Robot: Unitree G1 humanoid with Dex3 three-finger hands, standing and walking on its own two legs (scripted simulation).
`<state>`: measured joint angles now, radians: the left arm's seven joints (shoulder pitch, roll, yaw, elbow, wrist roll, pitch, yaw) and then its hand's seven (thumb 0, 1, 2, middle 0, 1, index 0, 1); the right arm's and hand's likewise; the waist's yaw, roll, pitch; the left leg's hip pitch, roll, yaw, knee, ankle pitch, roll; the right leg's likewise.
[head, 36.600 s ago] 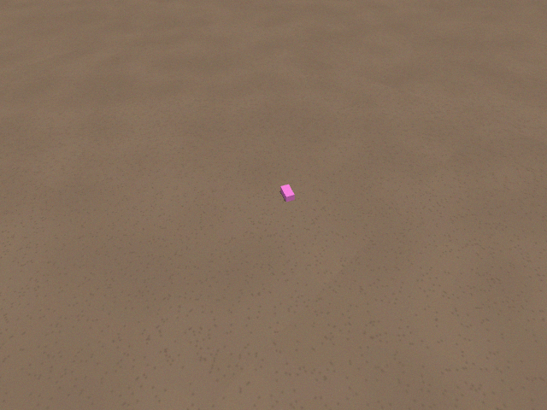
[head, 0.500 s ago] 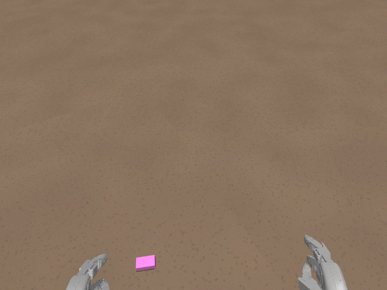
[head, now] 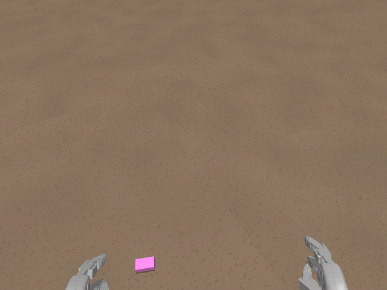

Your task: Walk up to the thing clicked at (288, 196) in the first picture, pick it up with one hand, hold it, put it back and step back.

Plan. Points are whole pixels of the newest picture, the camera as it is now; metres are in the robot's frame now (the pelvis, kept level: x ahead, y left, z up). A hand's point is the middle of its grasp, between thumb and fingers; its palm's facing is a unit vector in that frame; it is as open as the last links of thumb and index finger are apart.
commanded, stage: home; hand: left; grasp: from above
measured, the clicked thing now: (145, 264) +0.42 +0.25 -0.69
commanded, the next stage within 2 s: stand in 0.38 s
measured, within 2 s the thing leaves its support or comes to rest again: neither
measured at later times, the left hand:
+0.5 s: hand out of the picture +0.16 +0.18 -0.04, palm faces +0.03 -0.97 -0.24, open 7.4 cm
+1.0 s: hand out of the picture +0.04 +0.25 -0.11, palm faces +0.05 -0.94 -0.33, open 7.4 cm
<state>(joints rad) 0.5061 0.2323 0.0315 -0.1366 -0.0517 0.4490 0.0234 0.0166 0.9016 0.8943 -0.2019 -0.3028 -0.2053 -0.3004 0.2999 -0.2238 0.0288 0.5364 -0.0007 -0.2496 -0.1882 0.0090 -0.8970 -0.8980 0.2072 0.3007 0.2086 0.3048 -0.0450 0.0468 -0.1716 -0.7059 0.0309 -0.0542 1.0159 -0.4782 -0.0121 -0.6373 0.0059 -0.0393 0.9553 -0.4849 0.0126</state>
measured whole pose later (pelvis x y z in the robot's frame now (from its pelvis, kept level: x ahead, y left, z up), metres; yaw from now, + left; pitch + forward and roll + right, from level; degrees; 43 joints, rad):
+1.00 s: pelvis -0.01 +0.01 +0.06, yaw +1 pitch -3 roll +0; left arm 0.23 0.28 0.04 1.01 0.04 0.02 0.04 0.01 0.90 0.89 -0.20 -0.30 -0.21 -0.30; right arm 0.19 -0.28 -0.03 1.03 -0.04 -0.01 -0.02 0.00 -0.90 -0.90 0.21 0.30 0.21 0.30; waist 0.02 0.01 0.06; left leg -0.21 -0.01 -0.02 0.53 -0.25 0.01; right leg -0.17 -0.04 -0.02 0.50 -0.27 0.04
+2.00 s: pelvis +0.00 +0.00 +0.07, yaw +1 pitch -3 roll +0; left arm 0.12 0.30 0.04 1.16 0.02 -0.01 0.02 0.01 0.90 0.89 -0.20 -0.30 -0.21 -0.30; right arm 0.13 -0.32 -0.01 1.14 -0.02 0.00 -0.01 0.00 -0.90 -0.90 0.21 0.30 0.21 0.30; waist 0.00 0.02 0.07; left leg -0.12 0.01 -0.03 0.35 -0.17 -0.01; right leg -0.07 -0.02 -0.03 0.33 -0.20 0.02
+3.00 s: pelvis +0.01 -0.01 +0.07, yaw +1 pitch -3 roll +0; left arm 0.13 0.33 0.02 1.13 0.02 -0.01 0.01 0.01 0.90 0.89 -0.20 -0.30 -0.21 -0.30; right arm 0.12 -0.34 0.00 1.15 -0.02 -0.01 0.00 0.00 -0.90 -0.90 0.21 0.30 0.21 0.30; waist 0.00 0.01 0.06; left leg -0.11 0.01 -0.04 0.32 -0.17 -0.02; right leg -0.07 -0.02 -0.03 0.32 -0.20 0.01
